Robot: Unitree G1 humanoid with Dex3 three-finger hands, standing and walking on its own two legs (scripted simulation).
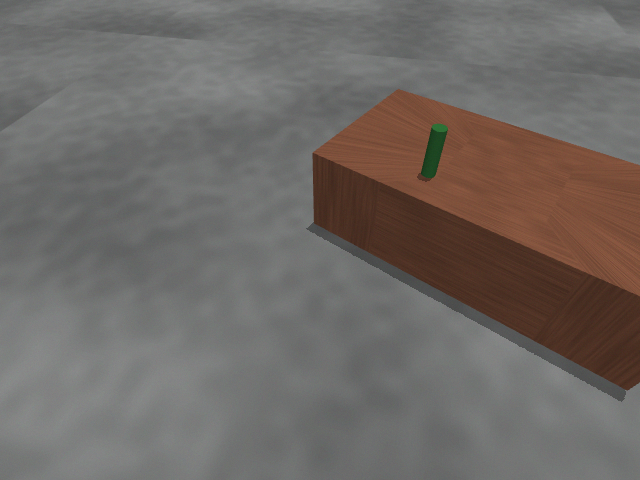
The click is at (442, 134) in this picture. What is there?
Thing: slim round
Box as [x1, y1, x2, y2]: [421, 124, 447, 177]
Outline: 445,125 432,125 421,171 422,175 426,177 432,177 435,174 447,130 447,127
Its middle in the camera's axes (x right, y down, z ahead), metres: +0.40 -0.32 +1.35
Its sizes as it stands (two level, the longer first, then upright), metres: 0.053 0.053 0.189
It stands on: a support 0.39 m high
